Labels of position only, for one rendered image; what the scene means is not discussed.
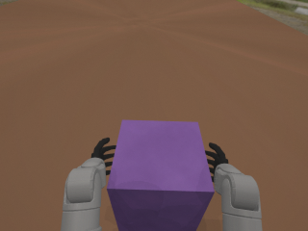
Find robot left hand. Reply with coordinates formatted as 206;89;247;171
91;138;116;175

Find robot right hand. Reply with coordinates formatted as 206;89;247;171
205;142;229;182

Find carton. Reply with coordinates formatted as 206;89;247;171
107;119;215;231

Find robot left forearm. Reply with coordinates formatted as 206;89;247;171
61;157;107;231

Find robot right forearm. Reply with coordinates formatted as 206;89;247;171
214;164;263;231

